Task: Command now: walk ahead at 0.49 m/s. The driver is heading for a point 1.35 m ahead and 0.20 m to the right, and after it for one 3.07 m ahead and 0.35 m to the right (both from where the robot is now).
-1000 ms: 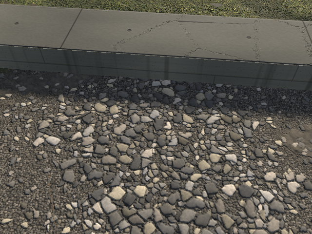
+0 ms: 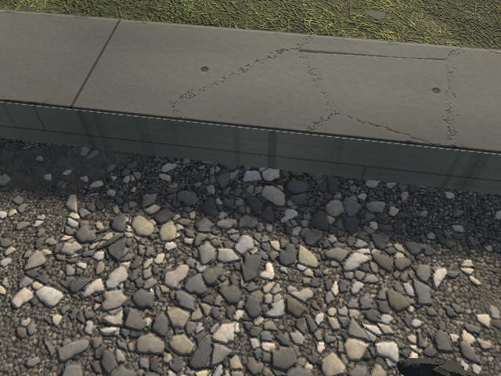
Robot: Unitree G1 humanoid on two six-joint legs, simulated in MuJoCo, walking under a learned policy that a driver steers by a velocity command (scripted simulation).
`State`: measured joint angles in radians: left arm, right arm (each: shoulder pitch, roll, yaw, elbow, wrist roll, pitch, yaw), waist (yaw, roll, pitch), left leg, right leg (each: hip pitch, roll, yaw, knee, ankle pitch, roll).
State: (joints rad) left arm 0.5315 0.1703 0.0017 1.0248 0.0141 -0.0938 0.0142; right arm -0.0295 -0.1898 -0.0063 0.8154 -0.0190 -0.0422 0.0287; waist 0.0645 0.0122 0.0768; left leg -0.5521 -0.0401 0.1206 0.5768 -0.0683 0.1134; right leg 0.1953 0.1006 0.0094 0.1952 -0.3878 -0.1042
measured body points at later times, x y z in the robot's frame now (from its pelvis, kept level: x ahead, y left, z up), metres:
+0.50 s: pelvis +0.27 -0.01 +0.01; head +0.30 -0.01 +0.46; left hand +0.47 +0.20 -0.10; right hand +0.17 -0.23 -0.13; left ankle +0.15 +0.06 -0.72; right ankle +0.44 -0.13 -0.69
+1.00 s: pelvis +0.54 -0.05 +0.02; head +0.57 -0.05 +0.47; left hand +0.46 +0.18 -0.12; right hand +0.71 -0.27 -0.11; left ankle +0.71 +0.09 -0.68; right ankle +0.46 -0.11 -0.72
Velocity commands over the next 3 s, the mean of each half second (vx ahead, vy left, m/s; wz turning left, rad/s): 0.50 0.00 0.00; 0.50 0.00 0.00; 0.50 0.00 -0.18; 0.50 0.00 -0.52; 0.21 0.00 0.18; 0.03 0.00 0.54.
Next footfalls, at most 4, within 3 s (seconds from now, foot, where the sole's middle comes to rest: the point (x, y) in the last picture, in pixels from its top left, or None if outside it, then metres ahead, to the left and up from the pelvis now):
0.04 left None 0.19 0.06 -0.76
0.60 right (325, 352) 0.50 -0.11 -0.76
1.14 left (262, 252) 0.78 0.06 -0.76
1.86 right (371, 110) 1.21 -0.26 -0.58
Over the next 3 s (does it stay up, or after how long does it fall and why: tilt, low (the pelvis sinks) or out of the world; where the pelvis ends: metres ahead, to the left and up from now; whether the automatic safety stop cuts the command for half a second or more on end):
stays up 1.36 -0.36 0.20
